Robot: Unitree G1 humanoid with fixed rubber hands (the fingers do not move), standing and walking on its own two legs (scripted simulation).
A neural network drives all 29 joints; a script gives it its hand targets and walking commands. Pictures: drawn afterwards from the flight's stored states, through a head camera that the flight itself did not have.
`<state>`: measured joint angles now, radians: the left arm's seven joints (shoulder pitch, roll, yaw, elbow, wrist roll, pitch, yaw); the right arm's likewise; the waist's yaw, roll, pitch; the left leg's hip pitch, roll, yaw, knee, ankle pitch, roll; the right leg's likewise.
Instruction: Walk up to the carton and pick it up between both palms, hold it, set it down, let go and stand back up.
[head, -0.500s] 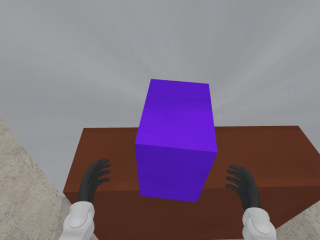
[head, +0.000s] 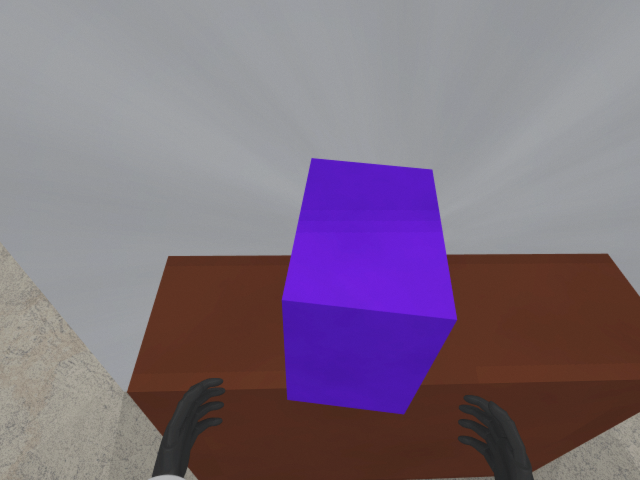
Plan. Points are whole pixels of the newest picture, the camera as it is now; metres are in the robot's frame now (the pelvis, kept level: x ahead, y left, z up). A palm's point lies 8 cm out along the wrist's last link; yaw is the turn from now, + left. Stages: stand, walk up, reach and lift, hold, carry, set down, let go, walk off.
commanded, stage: set down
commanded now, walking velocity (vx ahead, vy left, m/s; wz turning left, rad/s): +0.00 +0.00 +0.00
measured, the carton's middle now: (358, 287) +0.40 -0.03 +0.01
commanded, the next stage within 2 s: let go in 1.42 s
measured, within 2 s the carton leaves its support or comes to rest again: neither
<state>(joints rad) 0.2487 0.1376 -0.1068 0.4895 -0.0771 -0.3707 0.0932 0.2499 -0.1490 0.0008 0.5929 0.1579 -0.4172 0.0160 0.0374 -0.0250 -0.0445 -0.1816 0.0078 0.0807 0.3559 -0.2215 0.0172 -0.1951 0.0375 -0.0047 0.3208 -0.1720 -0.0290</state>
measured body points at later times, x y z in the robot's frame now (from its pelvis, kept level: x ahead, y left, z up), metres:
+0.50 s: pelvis +0.01 -0.01 +0.00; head +0.01 +0.00 +0.45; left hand +0.17 +0.18 -0.06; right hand +0.16 -0.21 -0.07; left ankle -0.02 +0.10 -0.75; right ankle -0.01 -0.10 -0.75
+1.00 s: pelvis +0.01 -0.01 +0.00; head +0.00 +0.00 +0.45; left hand +0.17 +0.19 -0.08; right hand +0.17 -0.21 -0.08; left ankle -0.02 +0.10 -0.75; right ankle -0.01 -0.10 -0.75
